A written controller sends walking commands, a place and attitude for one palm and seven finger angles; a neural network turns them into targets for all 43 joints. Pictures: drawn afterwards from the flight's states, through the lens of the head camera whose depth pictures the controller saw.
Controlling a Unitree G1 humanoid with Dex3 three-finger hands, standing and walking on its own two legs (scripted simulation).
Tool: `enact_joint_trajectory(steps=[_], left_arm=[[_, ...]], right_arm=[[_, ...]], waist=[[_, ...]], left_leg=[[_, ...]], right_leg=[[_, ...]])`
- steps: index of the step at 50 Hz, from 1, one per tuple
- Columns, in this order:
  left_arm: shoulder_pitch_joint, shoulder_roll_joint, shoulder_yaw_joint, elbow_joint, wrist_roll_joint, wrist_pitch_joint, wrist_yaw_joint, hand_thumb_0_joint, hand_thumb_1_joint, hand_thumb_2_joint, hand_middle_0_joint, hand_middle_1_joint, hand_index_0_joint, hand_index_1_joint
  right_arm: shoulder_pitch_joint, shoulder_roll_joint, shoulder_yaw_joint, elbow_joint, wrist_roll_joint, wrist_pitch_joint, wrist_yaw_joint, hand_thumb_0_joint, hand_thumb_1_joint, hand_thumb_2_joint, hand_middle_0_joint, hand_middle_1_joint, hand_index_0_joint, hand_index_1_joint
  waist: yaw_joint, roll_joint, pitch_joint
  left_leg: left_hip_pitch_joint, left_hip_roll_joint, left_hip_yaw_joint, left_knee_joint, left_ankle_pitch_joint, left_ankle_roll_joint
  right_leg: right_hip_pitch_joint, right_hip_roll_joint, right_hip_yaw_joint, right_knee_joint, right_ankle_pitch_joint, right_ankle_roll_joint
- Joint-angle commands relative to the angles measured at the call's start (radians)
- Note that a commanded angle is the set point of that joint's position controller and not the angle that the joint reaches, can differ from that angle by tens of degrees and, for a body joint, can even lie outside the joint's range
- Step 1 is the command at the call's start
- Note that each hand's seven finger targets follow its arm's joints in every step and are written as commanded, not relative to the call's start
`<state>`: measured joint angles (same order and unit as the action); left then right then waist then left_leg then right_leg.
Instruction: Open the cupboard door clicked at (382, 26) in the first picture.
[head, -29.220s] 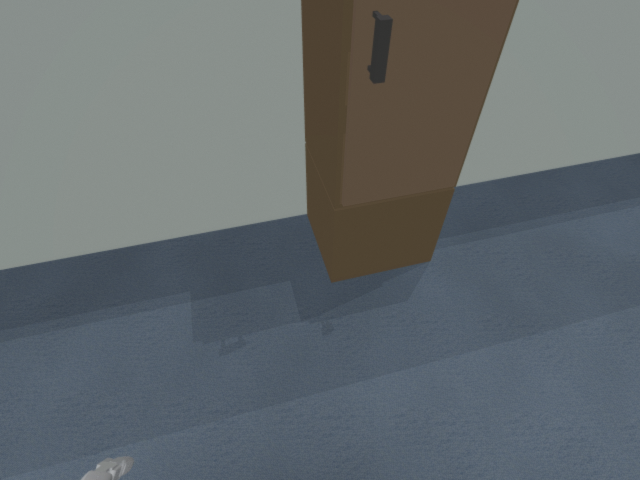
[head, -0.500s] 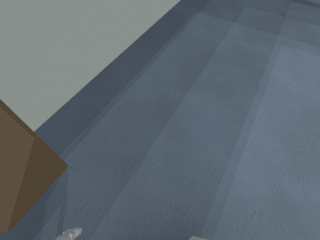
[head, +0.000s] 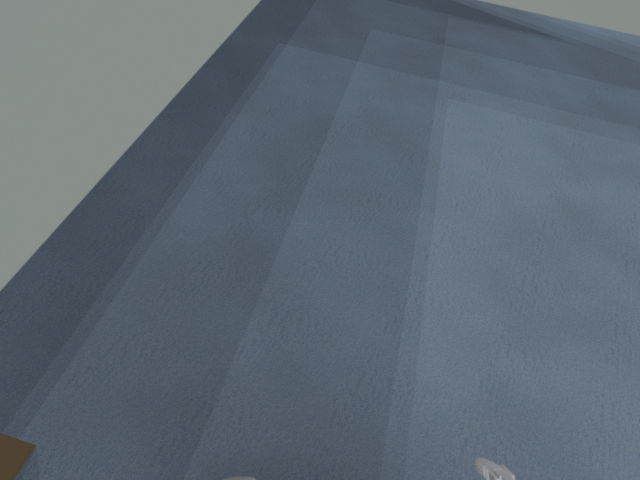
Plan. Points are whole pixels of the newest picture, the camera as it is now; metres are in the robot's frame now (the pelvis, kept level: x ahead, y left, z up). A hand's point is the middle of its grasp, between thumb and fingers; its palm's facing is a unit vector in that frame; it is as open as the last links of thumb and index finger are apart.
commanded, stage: walk to a spot facing it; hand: left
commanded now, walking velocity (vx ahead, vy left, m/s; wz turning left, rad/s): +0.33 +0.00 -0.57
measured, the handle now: out of the picture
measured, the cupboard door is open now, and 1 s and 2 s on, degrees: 37 37 37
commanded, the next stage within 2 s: turn to face it in 0.80 s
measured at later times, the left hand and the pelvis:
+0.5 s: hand (291, 300) +0.42 +0.08 -0.16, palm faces -0.29 -0.93 -0.20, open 7.4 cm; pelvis +0.24 -0.07 -0.01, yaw -16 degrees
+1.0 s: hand (310, 266) +0.51 +0.05 -0.18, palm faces -0.32 -0.93 -0.16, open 7.4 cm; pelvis +0.52 -0.13 -0.01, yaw -25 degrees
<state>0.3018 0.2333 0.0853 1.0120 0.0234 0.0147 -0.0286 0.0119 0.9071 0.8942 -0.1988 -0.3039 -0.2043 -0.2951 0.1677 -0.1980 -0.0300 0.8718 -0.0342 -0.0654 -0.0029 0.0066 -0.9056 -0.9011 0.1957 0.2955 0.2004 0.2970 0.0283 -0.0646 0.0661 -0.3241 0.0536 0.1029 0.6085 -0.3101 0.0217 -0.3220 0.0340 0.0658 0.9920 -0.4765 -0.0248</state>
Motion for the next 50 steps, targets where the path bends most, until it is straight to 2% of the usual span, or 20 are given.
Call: enact_joint_trajectory(steps=[1, 4, 13, 16, 18, 19, 20, 21, 22, 23, 25, 27, 38, 42, 43, 44, 45, 46, 47, 50], left_arm=[[-0.134, 0.042, 0.018, -0.133, 0.011, -0.045, -0.025, 0.0, 0.9, 0.9, -0.2, -0.3, -0.2, -0.3], [-0.103, -0.005, 0.002, -0.122, 0.008, -0.027, -0.03, 0.0, 0.9, 0.9, -0.2, -0.3, -0.2, -0.3], [-0.342, -0.026, -0.02, -0.19, 0.003, -0.024, -0.035, 0.0, 0.9, 0.9, -0.2, -0.3, -0.2, -0.3], [-0.248, 0.011, -0.007, -0.165, 0.001, -0.03, -0.024, 0.0, 0.9, 0.9, -0.2, -0.3, -0.2, -0.3], [-0.031, 0.05, 0.011, -0.106, 0.003, -0.044, -0.013, 0.0, 0.9, 0.9, -0.2, -0.3, -0.2, -0.3], [0.13, 0.105, 0.028, -0.057, 0.01, -0.053, -0.005, 0.0, 0.9, 0.9, -0.2, -0.3, -0.2, -0.3], [0.213, 0.227, 0.056, -0.042, 0.01, -0.06, 0.009, 0.0, 0.9, 0.9, -0.2, -0.3, -0.2, -0.3], [0.182, 0.277, 0.062, -0.044, -0.02, -0.053, 0.022, 0.0, 0.9, 0.9, -0.2, -0.3, -0.2, -0.3], [0.078, 0.233, 0.053, -0.066, -0.029, -0.047, 0.031, 0.0, 0.9, 0.9, -0.2, -0.3, -0.2, -0.3], [0.003, 0.169, 0.029, -0.086, -0.022, -0.055, 0.035, 0.0, 0.9, 0.9, -0.2, -0.3, -0.2, -0.3], [-0.074, 0.099, 0.003, -0.094, -0.018, -0.077, 0.038, 0.0, 0.9, 0.9, -0.2, -0.3, -0.2, -0.3], [-0.048, 0.089, 0.002, -0.072, -0.012, -0.096, 0.032, 0.0, 0.9, 0.9, -0.2, -0.3, -0.2, -0.3], [0.183, 0.034, -0.024, 0.053, -0.016, -0.111, 0.049, 0.0, 0.9, 0.9, -0.2, -0.3, -0.2, -0.3], [0.179, 0.075, -0.022, 0.067, -0.013, -0.112, 0.059, 0.0, 0.9, 0.9, -0.2, -0.3, -0.2, -0.3], [0.159, 0.087, -0.018, 0.064, -0.014, -0.112, 0.061, 0.0, 0.9, 0.9, -0.2, -0.3, -0.2, -0.3], [0.145, 0.087, -0.016, 0.057, -0.017, -0.111, 0.061, 0.0, 0.9, 0.9, -0.2, -0.3, -0.2, -0.3], [0.154, 0.053, -0.019, 0.04, -0.031, -0.112, 0.058, 0.0, 0.9, 0.9, -0.2, -0.3, -0.2, -0.3], [0.214, -0.015, -0.041, 0.032, -0.046, -0.118, 0.053, 0.0, 0.9, 0.9, -0.2, -0.3, -0.2, -0.3], [0.172, 0.021, -0.033, 0.027, -0.028, -0.108, 0.065, 0.0, 0.9, 0.9, -0.2, -0.3, -0.2, -0.3], [0.08, -0.025, -0.032, 0.017, -0.004, -0.077, 0.049, 0.0, 0.9, 0.9, -0.2, -0.3, -0.2, -0.3]], right_arm=[[0.205, -0.141, -0.037, 0.008, -0.001, -0.012, -0.028, 0.0, -0.9, -0.9, 0.2, 0.3, 0.2, 0.3], [0.259, -0.117, -0.027, 0.047, 0.008, -0.026, -0.036, 0.0, -0.9, -0.9, 0.2, 0.3, 0.2, 0.3], [0.375, -0.115, -0.021, 0.117, -0.002, -0.011, -0.03, 0.0, -0.9, -0.9, 0.2, 0.3, 0.2, 0.3], [0.354, -0.15, -0.027, 0.13, 0.003, -0.007, -0.031, 0.0, -0.9, -0.9, 0.2, 0.3, 0.2, 0.3], [0.285, -0.188, -0.031, 0.114, 0.01, -0.005, -0.029, 0.0, -0.9, -0.9, 0.2, 0.3, 0.2, 0.3], [0.238, -0.179, -0.031, 0.097, 0.024, -0.006, -0.019, 0.0, -0.9, -0.9, 0.2, 0.3, 0.2, 0.3], [0.274, -0.091, -0.016, 0.068, 0.044, -0.008, -0.011, 0.0, -0.9, -0.9, 0.2, 0.3, 0.2, 0.3], [0.213, -0.088, -0.019, 0.044, 0.047, -0.005, -0.012, 0.0, -0.9, -0.9, 0.2, 0.3, 0.2, 0.3], [0.17, -0.094, -0.032, 0.043, 0.036, 0.0, -0.01, 0.0, -0.9, -0.9, 0.2, 0.3, 0.2, 0.3], [0.164, -0.089, -0.032, 0.044, 0.025, 0.002, -0.009, 0.0, -0.9, -0.9, 0.2, 0.3, 0.2, 0.3], [0.179, -0.055, -0.029, 0.084, 0.015, 0.024, -0.009, 0.0, -0.9, -0.9, 0.2, 0.3, 0.2, 0.3], [0.231, -0.031, -0.024, 0.102, 0.01, 0.038, -0.005, 0.0, -0.9, -0.9, 0.2, 0.3, 0.2, 0.3], [-0.149, -0.023, -0.019, 0.011, 0.024, 0.025, 0.016, 0.0, -0.9, -0.9, 0.2, 0.3, 0.2, 0.3], [-0.109, -0.034, -0.021, 0.032, 0.019, 0.012, 0.008, 0.0, -0.9, -0.9, 0.2, 0.3, 0.2, 0.3], [0.004, -0.056, -0.028, 0.065, 0.016, 0.01, -0.003, 0.0, -0.9, -0.9, 0.2, 0.3, 0.2, 0.3], [0.135, -0.099, -0.041, 0.107, 0.011, 0.009, -0.01, 0.0, -0.9, -0.9, 0.2, 0.3, 0.2, 0.3], [0.277, -0.188, -0.063, 0.13, -0.008, 0.005, -0.019, 0.0, -0.9, -0.9, 0.2, 0.3, 0.2, 0.3], [0.351, -0.237, -0.066, 0.145, -0.008, 0.009, -0.023, 0.0, -0.9, -0.9, 0.2, 0.3, 0.2, 0.3], [0.278, -0.207, -0.054, 0.134, 0.011, 0.021, -0.021, 0.0, -0.9, -0.9, 0.2, 0.3, 0.2, 0.3], [0.163, -0.074, -0.019, 0.127, 0.013, -0.007, -0.035, 0.0, -0.9, -0.9, 0.2, 0.3, 0.2, 0.3]], waist=[[-0.062, 0.211, 0.025], [-0.044, 0.24, -0.052], [-0.081, 0.194, 0.046], [-0.024, 0.228, -0.011], [0.085, 0.209, -0.122], [0.166, 0.15, -0.192], [0.174, -0.118, -0.301], [0.141, -0.154, -0.285], [0.088, -0.027, -0.088], [0.04, -0.035, -0.046], [-0.035, 0.059, 0.0], [-0.067, 0.033, -0.045], [0.017, -0.07, 0.005], [-0.038, -0.067, -0.023], [-0.098, -0.062, -0.071], [-0.155, -0.043, -0.129], [-0.203, 0.092, -0.228], [-0.167, 0.271, -0.378], [-0.129, 0.155, -0.287], [-0.05, 0.173, 0.0]], left_leg=[[0.255, 0.307, -0.275, -0.375, 0.243, 0.047], [0.357, 0.23, -0.039, -0.306, 0.646, -0.028], [0.387, 0.252, 0.112, -0.346, 0.758, 0.023], [0.41, 0.287, 0.145, -0.214, 1.114, 0.021], [0.354, 0.269, 0.168, 0.043, 1.183, 0.003], [0.174, 0.226, 0.186, 0.29, 0.991, -0.028], [-0.194, 0.032, 0.163, 0.679, -0.004, -0.075], [-0.356, -0.007, -0.006, 0.892, -0.279, -0.06], [-0.412, 0.068, -0.1, 0.873, -0.154, -0.043], [-0.363, 0.098, -0.114, 0.807, -0.06, -0.054], [-0.23, 0.119, -0.11, 0.665, -0.01, -0.064], [-0.204, 0.103, -0.089, 0.567, 0.004, -0.073], [-0.371, 0.012, -0.005, 0.222, 0.135, -0.06], [-0.117, -0.097, 0.079, 0.039, 0.101, -0.013], [0.019, -0.116, 0.08, -0.024, 0.147, 0.005], [0.263, -0.061, 0.022, -0.065, 0.259, 0.031], [0.493, 0.175, -0.279, -0.046, 0.458, 0.14], [0.63, 0.439, -0.586, -0.145, 0.736, 0.289], [0.472, 0.441, -0.568, -0.219, 0.718, 0.304], [0.108, 0.285, -0.337, -0.301, 0.715, 0.214]], right_leg=[[-0.393, -0.115, -0.027, 0.311, 0.174, 0.021], [-0.391, -0.096, -0.092, 0.257, 0.226, 0.028], [-0.324, -0.062, -0.213, -0.231, 0.315, -0.011], [-0.153, -0.002, -0.244, -0.279, 0.256, -0.067], [0.123, 0.036, -0.255, -0.352, 0.241, -0.107], [0.397, -0.017, -0.185, -0.432, 0.314, -0.147], [0.671, -0.337, 0.337, -0.523, 0.352, -0.278], [0.63, -0.454, 0.573, -0.682, 0.34, -0.315], [0.463, -0.437, 0.447, -0.737, 0.212, -0.287], [0.288, -0.376, 0.361, -0.755, 0.254, -0.225], [0.092, -0.3, 0.184, -0.774, 0.415, -0.17], [0.104, -0.257, 0.103, -0.758, 0.572, -0.16], [0.411, -0.194, 0.075, -0.699, 1.099, -0.059], [0.393, -0.201, 0.062, -0.561, 1.396, -0.067], [0.36, -0.186, 0.043, -0.464, 1.408, -0.052], [0.205, -0.174, 0.044, -0.301, 1.254, -0.04], [-0.026, -0.075, -0.018, -0.035, 0.837, -0.005], [-0.149, 0.034, -0.06, 0.349, -0.034, -0.002], [-0.167, -0.024, 0.008, 0.451, -0.068, -0.017], [-0.207, -0.108, -0.022, 0.365, 0.09, 0.038]])
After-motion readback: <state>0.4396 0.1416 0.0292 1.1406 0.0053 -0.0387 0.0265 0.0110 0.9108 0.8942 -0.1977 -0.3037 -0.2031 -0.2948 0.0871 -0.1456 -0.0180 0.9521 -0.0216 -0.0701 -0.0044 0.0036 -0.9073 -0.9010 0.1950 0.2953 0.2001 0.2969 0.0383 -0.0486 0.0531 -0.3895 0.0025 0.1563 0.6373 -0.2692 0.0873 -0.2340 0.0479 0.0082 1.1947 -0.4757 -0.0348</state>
